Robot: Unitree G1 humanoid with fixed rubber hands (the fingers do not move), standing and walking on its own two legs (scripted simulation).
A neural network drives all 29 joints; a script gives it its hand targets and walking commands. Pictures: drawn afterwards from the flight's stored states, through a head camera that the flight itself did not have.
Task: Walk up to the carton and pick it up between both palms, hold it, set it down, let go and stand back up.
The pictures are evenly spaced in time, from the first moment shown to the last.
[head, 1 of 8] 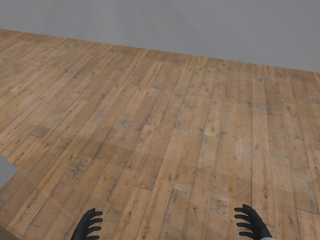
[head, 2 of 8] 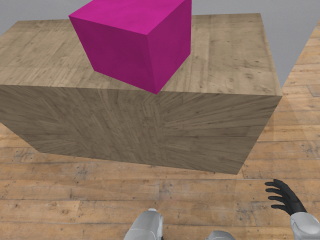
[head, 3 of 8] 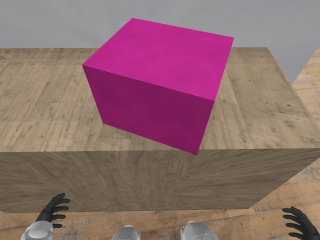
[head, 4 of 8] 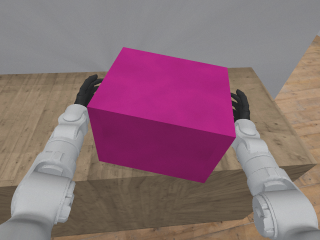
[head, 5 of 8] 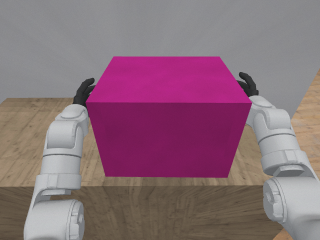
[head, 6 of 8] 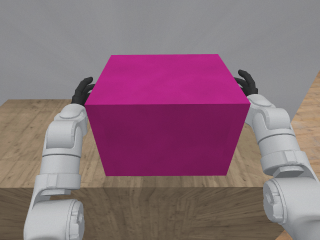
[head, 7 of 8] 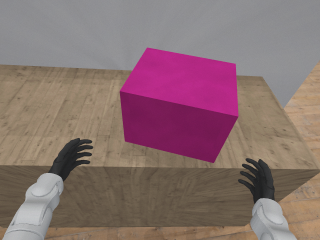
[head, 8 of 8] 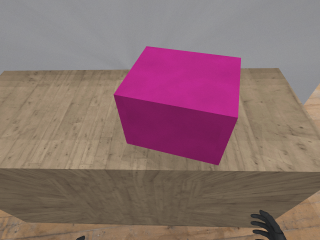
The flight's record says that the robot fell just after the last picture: no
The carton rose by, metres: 0.15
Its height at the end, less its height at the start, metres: +0.00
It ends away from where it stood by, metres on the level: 0.02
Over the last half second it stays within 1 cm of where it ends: yes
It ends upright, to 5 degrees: yes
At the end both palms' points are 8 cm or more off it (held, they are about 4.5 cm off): yes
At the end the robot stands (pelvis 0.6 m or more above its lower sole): yes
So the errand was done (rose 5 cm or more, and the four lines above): yes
